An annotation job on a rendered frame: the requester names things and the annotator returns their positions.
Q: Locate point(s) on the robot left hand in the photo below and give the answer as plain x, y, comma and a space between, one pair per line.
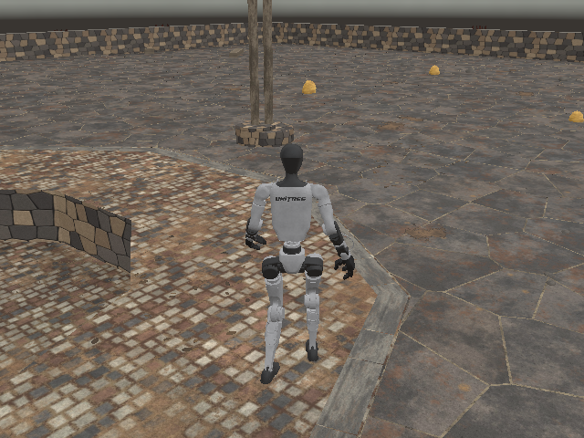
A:
259, 239

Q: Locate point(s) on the humanoid robot torso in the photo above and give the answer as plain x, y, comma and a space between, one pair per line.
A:
291, 217

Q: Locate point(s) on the robot right hand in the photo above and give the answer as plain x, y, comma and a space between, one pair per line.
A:
350, 265

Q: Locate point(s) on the robot left forearm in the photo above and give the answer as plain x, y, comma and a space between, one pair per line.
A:
250, 235

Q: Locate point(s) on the right robot upper arm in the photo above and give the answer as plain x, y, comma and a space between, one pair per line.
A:
324, 205

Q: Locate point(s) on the left robot foot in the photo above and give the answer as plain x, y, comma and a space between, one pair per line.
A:
267, 376

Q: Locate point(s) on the robot right forearm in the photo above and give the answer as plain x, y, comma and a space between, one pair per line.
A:
339, 244

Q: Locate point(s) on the left robot upper arm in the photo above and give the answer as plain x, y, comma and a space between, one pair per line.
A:
261, 194

